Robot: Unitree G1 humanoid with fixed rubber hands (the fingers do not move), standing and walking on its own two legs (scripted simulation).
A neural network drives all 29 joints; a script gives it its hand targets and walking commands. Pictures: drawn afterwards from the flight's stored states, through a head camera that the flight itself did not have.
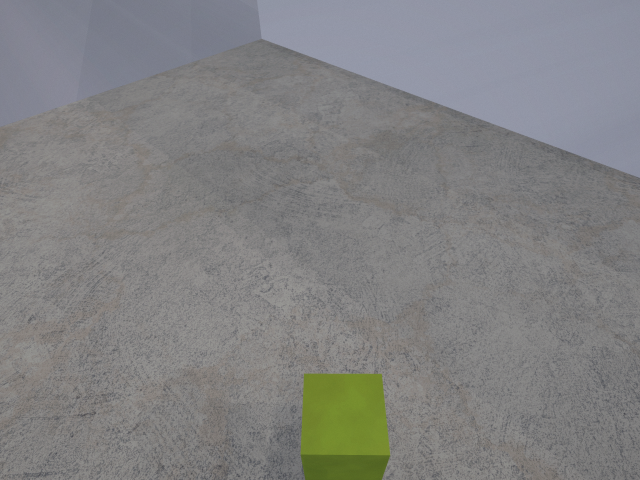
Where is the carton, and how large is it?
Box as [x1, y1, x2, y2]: [301, 374, 389, 479]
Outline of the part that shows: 304,374 301,458 305,479 381,479 389,457 381,374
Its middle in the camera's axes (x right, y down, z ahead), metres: +0.07 +0.51 +1.07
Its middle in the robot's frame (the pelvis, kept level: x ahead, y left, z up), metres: +0.42 -0.05 -0.65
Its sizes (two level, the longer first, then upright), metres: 0.210 0.200 0.250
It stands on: the floor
